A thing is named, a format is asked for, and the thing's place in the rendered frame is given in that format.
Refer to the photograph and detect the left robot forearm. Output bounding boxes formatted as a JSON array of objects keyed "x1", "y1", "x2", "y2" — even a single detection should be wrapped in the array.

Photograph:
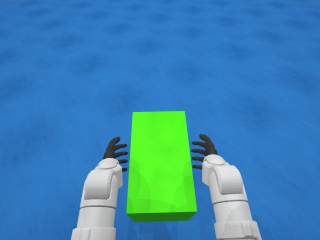
[{"x1": 71, "y1": 158, "x2": 123, "y2": 240}]

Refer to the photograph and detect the carton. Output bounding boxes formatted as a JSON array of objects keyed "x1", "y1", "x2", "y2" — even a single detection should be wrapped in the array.
[{"x1": 126, "y1": 111, "x2": 197, "y2": 222}]

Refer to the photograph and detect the right robot forearm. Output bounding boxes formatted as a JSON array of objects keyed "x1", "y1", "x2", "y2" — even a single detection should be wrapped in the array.
[{"x1": 202, "y1": 154, "x2": 262, "y2": 240}]

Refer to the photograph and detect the robot left hand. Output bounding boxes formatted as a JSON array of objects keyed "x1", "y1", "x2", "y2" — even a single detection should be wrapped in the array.
[{"x1": 102, "y1": 136, "x2": 128, "y2": 172}]

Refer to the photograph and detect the robot right hand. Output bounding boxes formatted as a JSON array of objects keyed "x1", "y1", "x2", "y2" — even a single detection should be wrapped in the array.
[{"x1": 191, "y1": 134, "x2": 218, "y2": 170}]

